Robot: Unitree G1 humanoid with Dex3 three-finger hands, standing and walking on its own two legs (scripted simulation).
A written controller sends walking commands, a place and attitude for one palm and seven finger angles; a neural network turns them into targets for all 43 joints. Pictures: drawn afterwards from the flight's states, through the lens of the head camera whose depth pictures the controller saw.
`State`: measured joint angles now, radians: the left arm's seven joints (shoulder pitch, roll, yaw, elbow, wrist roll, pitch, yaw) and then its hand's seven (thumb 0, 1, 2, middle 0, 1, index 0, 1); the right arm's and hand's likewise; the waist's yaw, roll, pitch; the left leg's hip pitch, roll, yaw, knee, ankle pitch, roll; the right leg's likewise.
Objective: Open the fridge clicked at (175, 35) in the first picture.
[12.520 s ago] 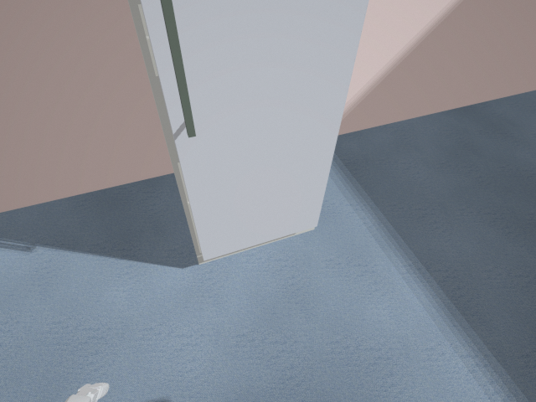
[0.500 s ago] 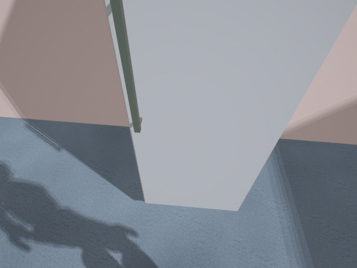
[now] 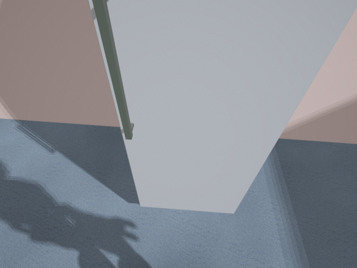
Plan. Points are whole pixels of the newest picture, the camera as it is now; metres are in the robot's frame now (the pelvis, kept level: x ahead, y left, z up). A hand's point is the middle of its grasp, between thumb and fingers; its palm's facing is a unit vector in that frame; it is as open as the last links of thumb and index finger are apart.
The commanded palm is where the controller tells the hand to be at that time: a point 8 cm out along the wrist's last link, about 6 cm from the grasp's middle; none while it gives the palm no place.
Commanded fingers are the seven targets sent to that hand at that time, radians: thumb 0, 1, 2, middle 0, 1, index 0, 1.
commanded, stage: look again from close up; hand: left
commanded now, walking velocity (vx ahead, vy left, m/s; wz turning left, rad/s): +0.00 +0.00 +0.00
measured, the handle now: (120, 81) +0.50 +0.18 +0.15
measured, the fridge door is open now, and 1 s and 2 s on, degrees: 0 0 0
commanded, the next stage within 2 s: raise the hand to about handle height in 0.54 s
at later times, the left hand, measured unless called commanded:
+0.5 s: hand out of the picture +0.05 +0.23 -0.17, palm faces -0.03 -0.95 -0.30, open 7.4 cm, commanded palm none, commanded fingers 0.00 0.90 0.90 -0.20 -0.30 -0.20 -0.30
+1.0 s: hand (79, 250) +0.16 +0.22 -0.03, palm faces -0.02 -1.00 -0.05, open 8.3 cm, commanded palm +0.13 +0.28 -0.01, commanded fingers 0.00 0.46 0.71 -0.23 -0.58 -0.23 -0.58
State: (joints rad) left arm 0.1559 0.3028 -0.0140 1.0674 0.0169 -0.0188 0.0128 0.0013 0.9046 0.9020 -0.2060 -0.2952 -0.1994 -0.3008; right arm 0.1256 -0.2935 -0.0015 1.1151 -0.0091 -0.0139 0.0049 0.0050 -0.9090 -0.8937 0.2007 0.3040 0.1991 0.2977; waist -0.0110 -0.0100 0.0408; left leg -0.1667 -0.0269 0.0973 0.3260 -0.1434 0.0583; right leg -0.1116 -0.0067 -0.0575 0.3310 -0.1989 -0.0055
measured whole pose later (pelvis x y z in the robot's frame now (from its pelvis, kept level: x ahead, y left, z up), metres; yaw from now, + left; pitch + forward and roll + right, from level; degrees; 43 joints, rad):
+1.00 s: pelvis -0.03 -0.02 -0.05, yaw +1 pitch +6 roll +0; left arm 0.32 0.33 0.32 0.36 -0.34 -0.46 -0.52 0.00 0.68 0.80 -0.22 -0.44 -0.21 -0.45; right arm 0.18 -0.23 0.00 0.59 0.04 -0.24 -0.02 0.01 -0.91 -0.89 0.20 0.30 0.20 0.30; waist -0.02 -0.02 -0.06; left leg -0.61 0.01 0.06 0.83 -0.33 0.03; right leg -0.55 0.01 -0.07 0.85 -0.41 -0.04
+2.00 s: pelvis -0.01 +0.00 -0.01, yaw +4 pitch -2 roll -1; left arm -0.01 0.49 0.42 0.04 -0.35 0.16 -0.49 -0.01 -0.45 0.33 -0.30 -1.16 -0.29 -1.17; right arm 0.20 -0.25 0.10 0.59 0.08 -0.25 -0.10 0.01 -0.90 -0.89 0.20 0.30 0.20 0.30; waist 0.06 0.05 -0.01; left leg -0.27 -0.03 0.03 0.52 -0.23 0.06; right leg -0.17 0.00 -0.10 0.48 -0.28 -0.01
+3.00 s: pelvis +0.00 -0.03 -0.01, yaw +4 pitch -3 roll -1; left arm -0.23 0.52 0.45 0.17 -0.34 0.26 -0.50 -0.02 -0.50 0.30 -0.31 -1.20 -0.30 -1.20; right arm 0.19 -0.27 0.09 0.61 0.11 -0.17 -0.10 0.01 -0.91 -0.89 0.20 0.30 0.20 0.30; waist 0.06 0.06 -0.02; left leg -0.22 -0.01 0.02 0.48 -0.21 0.03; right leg -0.12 0.02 -0.10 0.44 -0.27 -0.04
